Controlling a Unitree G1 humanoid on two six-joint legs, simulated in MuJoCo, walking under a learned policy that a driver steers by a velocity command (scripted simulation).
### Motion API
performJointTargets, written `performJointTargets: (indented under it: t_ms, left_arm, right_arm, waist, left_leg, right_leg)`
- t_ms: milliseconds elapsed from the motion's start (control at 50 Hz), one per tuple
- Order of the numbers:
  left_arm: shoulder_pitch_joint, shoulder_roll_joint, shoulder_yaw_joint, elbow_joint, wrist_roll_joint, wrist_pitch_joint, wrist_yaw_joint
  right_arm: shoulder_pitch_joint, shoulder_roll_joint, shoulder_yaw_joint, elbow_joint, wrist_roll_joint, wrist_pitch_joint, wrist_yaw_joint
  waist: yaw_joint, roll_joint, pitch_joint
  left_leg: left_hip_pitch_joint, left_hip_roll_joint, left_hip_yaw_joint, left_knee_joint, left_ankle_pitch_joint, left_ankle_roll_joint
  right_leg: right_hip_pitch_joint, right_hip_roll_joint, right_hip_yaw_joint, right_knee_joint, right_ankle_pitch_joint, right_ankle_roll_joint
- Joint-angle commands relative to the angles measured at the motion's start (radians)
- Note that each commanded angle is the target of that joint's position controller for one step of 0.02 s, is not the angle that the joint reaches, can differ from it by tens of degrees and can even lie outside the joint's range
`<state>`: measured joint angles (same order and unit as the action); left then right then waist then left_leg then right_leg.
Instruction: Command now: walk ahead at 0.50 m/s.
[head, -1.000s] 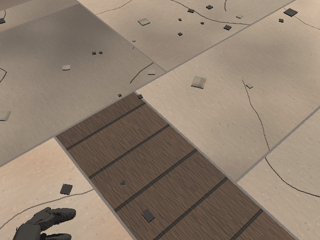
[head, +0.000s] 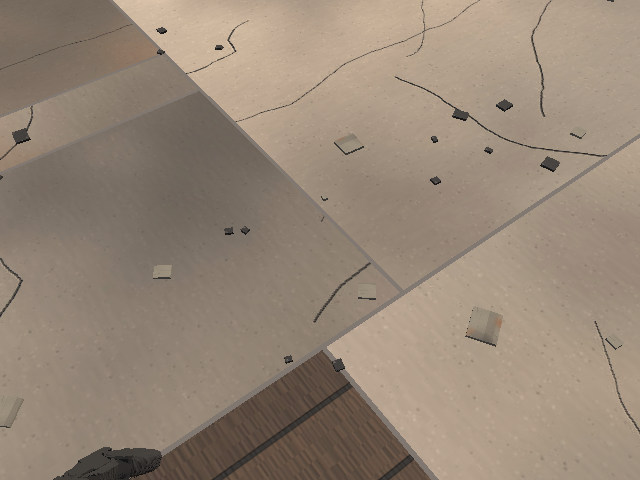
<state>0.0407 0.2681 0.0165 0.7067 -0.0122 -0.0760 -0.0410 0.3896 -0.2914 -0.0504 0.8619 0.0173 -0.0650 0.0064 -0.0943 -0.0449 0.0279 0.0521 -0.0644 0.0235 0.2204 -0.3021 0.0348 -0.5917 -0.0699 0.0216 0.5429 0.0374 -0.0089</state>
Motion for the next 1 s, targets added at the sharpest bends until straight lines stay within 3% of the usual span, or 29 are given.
performJointTargets:
  t_ms: [20, 40, 60, 80, 100, 120, 140, 160, 180, 200, 220, 260, 300, 420, 500, 560, 600, 620, 640, 660, 680, 700, 720, 760, 820, 880, 920, 980, 1000]
  left_arm:
    - [-0.051, 0.113, 0.033, -0.082, 0.0, -0.02, -0.01]
    - [0.022, 0.133, 0.045, -0.064, 0.002, -0.02, -0.007]
    - [0.167, 0.175, 0.068, -0.021, 0.004, -0.019, 0.002]
    - [0.344, 0.243, 0.088, 0.012, 0.012, -0.014, 0.013]
    - [0.386, 0.304, 0.101, 0.032, 0.011, -0.008, 0.008]
    - [0.388, 0.203, 0.075, 0.024, -0.001, -0.006, 0.008]
    - [0.315, 0.174, 0.063, 0.017, 0.001, -0.008, 0.011]
    - [0.249, 0.164, 0.059, 0.008, 0.007, -0.009, 0.012]
    - [0.208, 0.142, 0.055, 0.006, 0.015, -0.011, 0.01]
    - [0.186, 0.123, 0.049, 0.004, 0.026, -0.017, 0.009]
    - [0.177, 0.116, 0.048, 0.007, 0.024, -0.021, 0.007]
    - [0.182, 0.125, 0.052, 0.024, 0.014, -0.032, 0.008]
    - [0.204, 0.148, 0.058, 0.044, 0.014, -0.033, 0.016]
    - [0.291, 0.18, 0.065, 0.098, 0.001, -0.016, 0.034]
    - [0.353, 0.189, 0.07, 0.143, -0.005, 0.005, 0.039]
    - [0.338, 0.201, 0.077, 0.157, -0.006, 0.022, 0.048]
    - [0.309, 0.191, 0.07, 0.149, 0.0, 0.034, 0.056]
    - [0.316, 0.148, 0.051, 0.12, 0.022, 0.031, 0.06]
    - [0.489, 0.022, 0.011, 0.136, 0.032, 0.018, 0.046]
    - [0.461, 0.122, 0.035, 0.167, 0.009, 0.008, 0.046]
    - [0.36, 0.172, 0.051, 0.135, -0.02, 0.004, 0.046]
    - [0.3, 0.16, 0.049, 0.121, -0.017, 0.009, 0.053]
    - [0.272, 0.155, 0.053, 0.119, 0.0, 0.019, 0.061]
    - [0.31, 0.113, 0.05, 0.131, 0.009, 0.051, 0.068]
    - [0.309, 0.069, 0.037, 0.132, 0.016, 0.075, 0.08]
    - [0.253, 0.088, 0.041, 0.13, 0.018, 0.092, 0.082]
    - [0.212, 0.098, 0.046, 0.125, 0.016, 0.101, 0.081]
    - [0.18, 0.092, 0.047, 0.127, 0.034, 0.097, 0.081]
    - [0.17, 0.118, 0.05, 0.12, 0.039, 0.093, 0.085]
  right_arm:
    - [0.007, -0.185, -0.046, -0.024, 0.003, 0.007, -0.012]
    - [-0.011, -0.193, -0.047, -0.025, 0.002, 0.013, -0.014]
    - [-0.017, -0.177, -0.039, -0.028, -0.003, 0.018, -0.016]
    - [-0.007, -0.133, -0.018, -0.054, -0.026, 0.017, -0.02]
    - [0.133, -0.006, 0.017, -0.059, -0.021, -0.003, -0.009]
    - [0.067, -0.109, -0.004, -0.047, -0.003, -0.021, -0.003]
    - [-0.031, -0.158, -0.02, -0.079, 0.023, -0.033, 0.003]
    - [-0.088, -0.148, -0.017, -0.093, 0.021, -0.037, -0.001]
    - [-0.116, -0.138, -0.02, -0.097, 0.004, -0.036, -0.004]
    - [-0.096, -0.125, -0.022, -0.092, -0.002, -0.028, -0.005]
    - [-0.074, -0.105, -0.019, -0.082, -0.003, -0.018, -0.005]
    - [-0.073, -0.077, -0.014, -0.079, -0.007, 0.0, -0.009]
    - [-0.143, -0.071, -0.012, -0.103, -0.015, 0.006, -0.012]
    - [-0.343, -0.039, 0.003, -0.149, -0.011, -0.015, 0.007]
    - [-0.44, -0.05, 0.004, -0.188, -0.001, -0.025, 0.027]
    - [-0.412, -0.078, -0.005, -0.189, -0.007, -0.031, 0.039]
    - [-0.203, -0.141, -0.038, -0.124, -0.026, -0.038, 0.031]
    - [-0.06, -0.208, -0.053, -0.094, -0.046, -0.039, 0.022]
    - [-0.027, -0.265, -0.064, -0.078, -0.041, -0.025, 0.019]
    - [0.006, -0.178, -0.046, -0.078, -0.022, -0.015, 0.021]
    - [-0.076, -0.147, -0.033, -0.087, -0.018, -0.014, 0.019]
    - [-0.16, -0.119, -0.023, -0.094, -0.02, -0.015, 0.018]
    - [-0.216, -0.087, -0.013, -0.096, -0.022, -0.015, 0.018]
    - [-0.273, -0.054, -0.003, -0.082, -0.042, -0.02, 0.021]
    - [-0.323, -0.08, -0.007, -0.053, -0.048, -0.024, 0.018]
    - [-0.304, -0.11, -0.012, -0.017, -0.04, -0.008, 0.008]
    - [-0.301, -0.107, -0.007, 0.002, -0.037, 0.005, 0.005]
    - [-0.298, -0.069, 0.011, 0.027, -0.024, 0.019, 0.002]
    - [-0.261, -0.048, 0.02, 0.042, -0.031, 0.02, 0.002]
  waist:
    - [0.054, 0.114, 0.018]
    - [0.1, 0.123, -0.029]
    - [0.169, 0.107, -0.125]
    - [0.229, 0.011, -0.278]
    - [0.159, -0.256, -0.397]
    - [0.205, -0.154, -0.372]
    - [0.195, -0.1, -0.218]
    - [0.167, -0.023, -0.132]
    - [0.142, 0.004, -0.072]
    - [0.109, -0.02, -0.067]
    - [0.093, -0.031, -0.067]
    - [0.078, -0.029, -0.047]
    - [0.089, -0.012, -0.012]
    - [0.158, -0.005, 0.03]
    - [0.18, -0.007, 0.052]
    - [0.14, -0.027, 0.03]
    - [0.031, -0.023, -0.116]
    - [-0.01, 0.067, -0.271]
    - [0.057, 0.322, -0.414]
    - [0.0, 0.217, -0.466]
    - [0.011, 0.181, -0.308]
    - [0.044, 0.122, -0.219]
    - [0.069, 0.092, -0.155]
    - [0.13, 0.134, -0.138]
    - [0.156, 0.158, -0.138]
    - [0.129, 0.148, -0.153]
    - [0.116, 0.137, -0.117]
    - [0.131, 0.105, -0.054]
    - [0.118, 0.068, -0.044]
  left_leg:
    - [0.028, 0.317, -0.136, 0.042, 0.529, 0.132]
    - [0.025, 0.297, -0.116, 0.132, 0.688, 0.116]
    - [-0.027, 0.246, -0.077, 0.304, 0.768, 0.09]
    - [-0.223, 0.188, -0.039, 0.6, 0.522, 0.055]
    - [-0.625, 0.0, -0.038, 0.939, -0.176, -0.012]
    - [-0.735, 0.034, -0.166, 1.048, -0.282, -0.001]
    - [-0.798, 0.083, -0.147, 1.059, -0.201, 0.01]
    - [-0.776, 0.132, -0.113, 1.017, -0.109, 0.009]
    - [-0.748, 0.161, -0.103, 0.964, -0.052, 0.002]
    - [-0.684, 0.187, -0.112, 0.931, -0.01, -0.003]
    - [-0.645, 0.192, -0.109, 0.907, 0.009, -0.011]
    - [-0.64, 0.201, -0.096, 0.853, 0.039, -0.03]
    - [-0.696, 0.209, -0.093, 0.758, 0.124, -0.05]
    - [-0.657, 0.165, -0.046, 0.412, 0.404, -0.056]
    - [-0.684, 0.145, -0.05, 0.316, 0.361, -0.031]
    - [-0.619, 0.119, -0.041, 0.265, 0.259, 0.008]
    - [-0.3, 0.068, 0.007, 0.209, 0.365, 0.055]
    - [0.002, 0.225, -0.141, 0.284, 0.689, 0.112]
    - [0.372, 0.486, -0.512, 0.295, 0.843, 0.307]
    - [0.328, 0.472, -0.58, 0.235, 0.772, 0.309]
    - [0.199, 0.43, -0.427, 0.209, 0.775, 0.267]
    - [0.069, 0.382, -0.335, 0.182, 0.79, 0.236]
    - [-0.054, 0.354, -0.28, 0.147, 0.791, 0.222]
    - [-0.232, 0.304, -0.195, 0.089, 0.796, 0.206]
    - [-0.328, 0.273, -0.108, 0.062, 0.815, 0.211]
    - [-0.326, 0.273, -0.107, 0.039, 0.61, 0.197]
    - [-0.348, 0.272, -0.129, 0.021, 0.37, 0.184]
    - [-0.393, 0.215, -0.136, 0.044, 0.044, 0.11]
    - [-0.405, 0.179, -0.126, 0.073, -0.013, 0.066]
  right_leg:
    - [0.036, 0.021, -0.013, -0.037, -0.089, -0.042]
    - [0.152, 0.052, -0.043, -0.056, -0.105, -0.062]
    - [0.364, 0.067, -0.06, -0.065, -0.082, -0.093]
    - [0.672, -0.096, 0.117, -0.017, -0.026, -0.153]
    - [0.994, -0.308, 0.59, -0.123, -0.273, -0.308]
    - [0.972, -0.301, 0.687, -0.218, -0.422, -0.285]
    - [0.846, -0.275, 0.55, -0.246, -0.411, -0.248]
    - [0.708, -0.238, 0.446, -0.269, -0.312, -0.231]
    - [0.596, -0.207, 0.37, -0.298, -0.205, -0.23]
    - [0.527, -0.18, 0.316, -0.323, -0.134, -0.223]
    - [0.49, -0.163, 0.28, -0.35, -0.104, -0.226]
    - [0.44, -0.154, 0.216, -0.39, -0.049, -0.24]
    - [0.434, -0.151, 0.174, -0.421, -0.022, -0.245]
    - [0.466, -0.105, 0.054, -0.435, -0.026, -0.195]
    - [0.593, -0.162, 0.069, -0.385, -0.001, -0.19]
    - [0.672, -0.185, 0.074, -0.289, 0.18, -0.159]
    - [0.636, -0.101, 0.017, -0.023, 0.462, -0.098]
    - [0.457, -0.038, -0.016, 0.235, 0.216, -0.049]
    - [0.064, 0.139, -0.031, 0.608, -0.59, 0.03]
    - [0.02, 0.137, 0.126, 0.728, -0.714, 0.034]
    - [-0.039, 0.087, 0.117, 0.743, -0.667, 0.027]
    - [-0.034, 0.037, 0.075, 0.689, -0.599, 0.032]
    - [-0.001, 0.007, 0.06, 0.627, -0.544, 0.042]
    - [0.174, -0.022, 0.058, 0.519, -0.465, 0.055]
    - [0.29, -0.015, 0.031, 0.304, -0.398, 0.072]
    - [0.35, -0.008, 0.02, 0.176, -0.267, 0.066]
    - [0.37, -0.008, 0.021, 0.113, -0.25, 0.052]
    - [0.461, -0.002, 0.013, -0.095, -0.14, 0.02]
    - [0.494, -0.05, 0.062, -0.141, -0.039, 0.005]
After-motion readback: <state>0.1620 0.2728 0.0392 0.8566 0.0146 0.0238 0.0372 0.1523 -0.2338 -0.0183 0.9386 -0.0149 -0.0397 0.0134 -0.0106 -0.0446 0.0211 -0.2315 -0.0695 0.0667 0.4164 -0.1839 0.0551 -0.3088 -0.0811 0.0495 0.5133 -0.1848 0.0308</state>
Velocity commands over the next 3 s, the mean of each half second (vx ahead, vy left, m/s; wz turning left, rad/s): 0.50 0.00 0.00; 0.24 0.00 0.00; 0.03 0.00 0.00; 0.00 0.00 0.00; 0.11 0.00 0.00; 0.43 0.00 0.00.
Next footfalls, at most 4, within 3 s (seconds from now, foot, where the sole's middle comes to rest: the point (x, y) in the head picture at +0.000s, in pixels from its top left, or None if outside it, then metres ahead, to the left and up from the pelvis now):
0.06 right None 0.22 -0.13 -0.77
0.60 left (253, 462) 0.52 0.11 -0.77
1.00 right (369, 441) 0.54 -0.13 -0.77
3.00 left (261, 283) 0.96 0.08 -0.77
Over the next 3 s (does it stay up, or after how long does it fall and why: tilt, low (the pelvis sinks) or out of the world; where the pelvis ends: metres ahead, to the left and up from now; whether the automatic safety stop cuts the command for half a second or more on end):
stays up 0.76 -0.02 -0.02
